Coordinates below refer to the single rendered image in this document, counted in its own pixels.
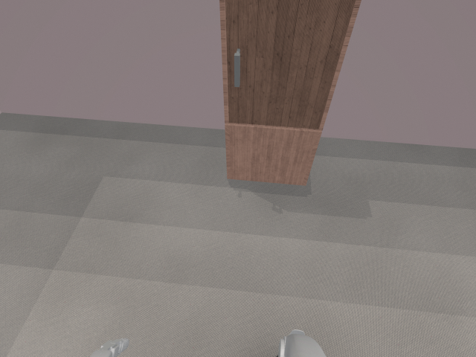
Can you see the handle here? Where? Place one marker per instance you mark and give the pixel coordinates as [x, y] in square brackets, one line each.
[237, 68]

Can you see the right robot thigh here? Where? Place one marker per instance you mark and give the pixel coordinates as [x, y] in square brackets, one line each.
[297, 345]

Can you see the cupboard door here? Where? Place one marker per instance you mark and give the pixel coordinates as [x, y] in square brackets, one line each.
[289, 51]

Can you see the robot right shin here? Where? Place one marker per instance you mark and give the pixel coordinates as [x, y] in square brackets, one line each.
[296, 331]

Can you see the left robot hand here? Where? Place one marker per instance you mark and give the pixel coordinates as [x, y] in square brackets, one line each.
[112, 348]

